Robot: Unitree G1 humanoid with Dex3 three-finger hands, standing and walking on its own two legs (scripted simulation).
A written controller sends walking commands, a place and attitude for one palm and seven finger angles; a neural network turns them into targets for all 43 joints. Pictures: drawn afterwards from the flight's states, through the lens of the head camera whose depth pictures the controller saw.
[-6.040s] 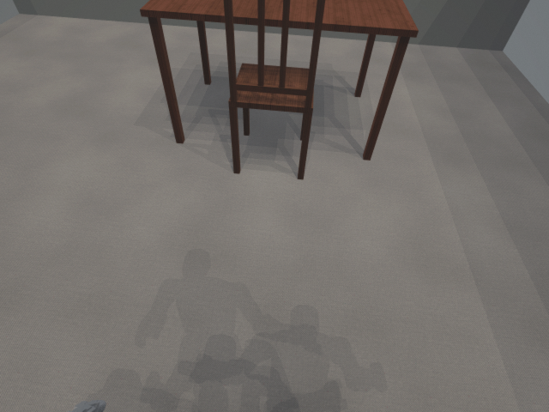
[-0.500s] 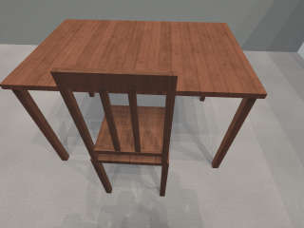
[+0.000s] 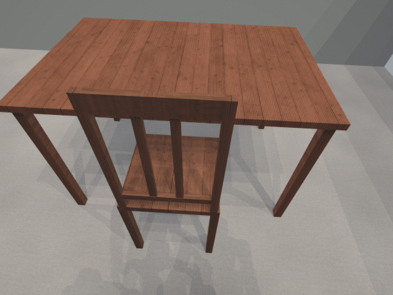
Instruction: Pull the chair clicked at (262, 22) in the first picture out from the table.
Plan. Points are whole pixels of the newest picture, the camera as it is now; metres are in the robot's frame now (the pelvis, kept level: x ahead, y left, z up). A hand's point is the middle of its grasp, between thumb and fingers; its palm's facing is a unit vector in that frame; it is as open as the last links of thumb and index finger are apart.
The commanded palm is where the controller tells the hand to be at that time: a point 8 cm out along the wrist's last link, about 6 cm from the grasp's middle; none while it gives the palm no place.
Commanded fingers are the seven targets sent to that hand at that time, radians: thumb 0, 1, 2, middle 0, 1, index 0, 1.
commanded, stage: look again from close up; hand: left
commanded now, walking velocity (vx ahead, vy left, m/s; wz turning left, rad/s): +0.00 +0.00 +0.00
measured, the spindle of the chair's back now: (146, 162) +0.47 +0.18 -0.07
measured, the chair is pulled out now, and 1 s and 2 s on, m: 0.00 0.00 0.00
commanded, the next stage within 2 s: raise the hand toward the chair's back in 0.42 s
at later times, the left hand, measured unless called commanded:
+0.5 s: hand out of the picture -0.01 +0.16 -0.18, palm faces +0.04 -0.99 -0.16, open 7.4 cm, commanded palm none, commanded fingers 0.00 0.90 0.90 -0.20 -0.30 -0.20 -0.30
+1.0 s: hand (124, 294) +0.14 +0.16 -0.08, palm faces +0.10 -1.00 -0.01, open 9.7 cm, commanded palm +0.13 +0.22 -0.06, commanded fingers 0.00 0.32 0.65 -0.14 -0.21 -0.14 -0.21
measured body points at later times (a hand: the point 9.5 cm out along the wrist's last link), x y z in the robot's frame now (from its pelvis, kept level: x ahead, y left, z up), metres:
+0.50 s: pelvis +0.01 +0.00 +0.00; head +0.02 +0.00 +0.45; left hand -0.01 +0.21 -0.16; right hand +0.00 -0.21 -0.16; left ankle -0.01 +0.09 -0.74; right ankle +0.00 -0.13 -0.74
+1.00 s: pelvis -0.03 -0.03 -0.10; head +0.03 +0.00 +0.35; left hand +0.13 +0.21 -0.08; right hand +0.23 -0.27 -0.12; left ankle +0.00 +0.09 -0.74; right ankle +0.00 -0.13 -0.74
